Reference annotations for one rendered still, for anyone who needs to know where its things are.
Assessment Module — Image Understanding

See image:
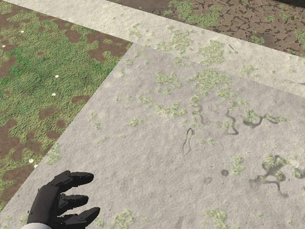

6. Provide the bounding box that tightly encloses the left robot hand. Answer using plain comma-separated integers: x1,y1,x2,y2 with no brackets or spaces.
27,170,100,229

